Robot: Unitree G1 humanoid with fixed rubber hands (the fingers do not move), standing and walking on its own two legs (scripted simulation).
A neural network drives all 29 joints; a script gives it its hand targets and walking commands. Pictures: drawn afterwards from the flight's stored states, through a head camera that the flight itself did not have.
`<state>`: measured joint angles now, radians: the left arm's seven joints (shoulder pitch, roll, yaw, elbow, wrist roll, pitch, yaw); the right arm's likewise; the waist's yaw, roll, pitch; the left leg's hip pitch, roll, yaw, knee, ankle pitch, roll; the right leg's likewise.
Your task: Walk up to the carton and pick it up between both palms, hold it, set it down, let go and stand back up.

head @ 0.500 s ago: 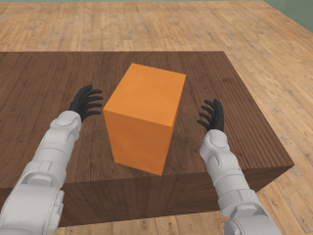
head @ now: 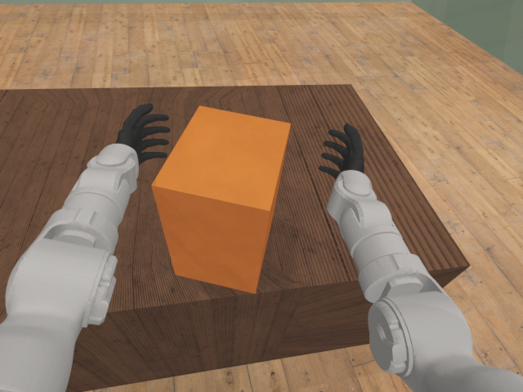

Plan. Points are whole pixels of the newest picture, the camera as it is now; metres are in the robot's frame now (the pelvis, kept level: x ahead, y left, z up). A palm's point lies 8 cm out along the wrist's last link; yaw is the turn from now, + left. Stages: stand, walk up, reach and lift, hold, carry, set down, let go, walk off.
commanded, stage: reach and lift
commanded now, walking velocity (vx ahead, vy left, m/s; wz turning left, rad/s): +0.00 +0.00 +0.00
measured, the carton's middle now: (228, 204) +0.47 +0.00 -0.01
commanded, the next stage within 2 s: none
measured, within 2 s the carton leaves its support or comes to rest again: neither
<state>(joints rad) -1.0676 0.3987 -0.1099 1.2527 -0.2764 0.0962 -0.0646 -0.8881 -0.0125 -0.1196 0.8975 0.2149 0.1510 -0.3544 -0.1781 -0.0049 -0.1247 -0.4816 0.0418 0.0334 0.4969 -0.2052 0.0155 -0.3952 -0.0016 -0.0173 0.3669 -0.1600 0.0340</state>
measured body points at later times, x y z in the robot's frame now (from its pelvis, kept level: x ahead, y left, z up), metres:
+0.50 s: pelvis +0.00 +0.00 +0.00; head +0.06 +0.04 +0.44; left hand +0.52 +0.13 +0.12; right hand +0.43 -0.19 +0.13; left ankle +0.02 +0.10 -0.74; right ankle +0.00 -0.14 -0.74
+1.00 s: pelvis +0.00 +0.00 -0.02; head +0.11 +0.04 +0.41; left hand +0.50 +0.14 +0.01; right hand +0.43 -0.17 +0.02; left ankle +0.02 +0.10 -0.74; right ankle +0.00 -0.14 -0.74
